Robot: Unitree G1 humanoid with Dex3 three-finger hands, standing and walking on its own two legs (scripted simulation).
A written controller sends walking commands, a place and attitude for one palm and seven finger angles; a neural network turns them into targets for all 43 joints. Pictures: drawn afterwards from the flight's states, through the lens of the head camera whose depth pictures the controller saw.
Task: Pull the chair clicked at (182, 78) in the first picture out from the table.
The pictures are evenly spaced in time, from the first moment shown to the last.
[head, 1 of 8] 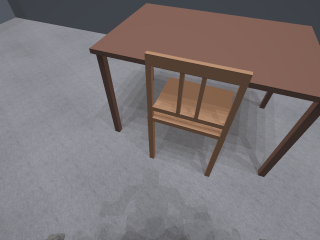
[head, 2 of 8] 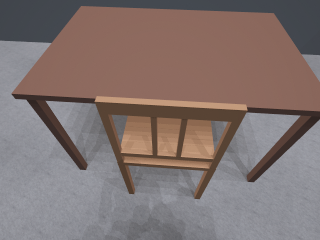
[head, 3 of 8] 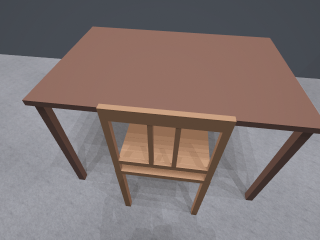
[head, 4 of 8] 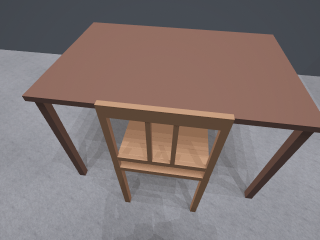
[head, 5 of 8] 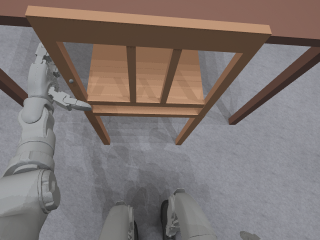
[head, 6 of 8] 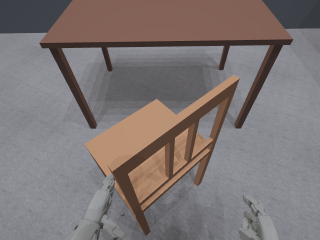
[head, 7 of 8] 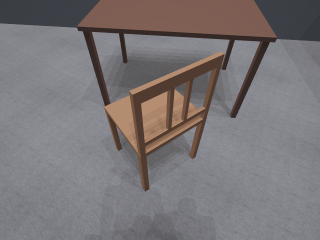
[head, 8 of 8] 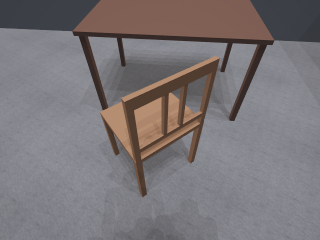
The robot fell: no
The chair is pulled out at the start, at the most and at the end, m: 0.00 0.49 0.49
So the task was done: yes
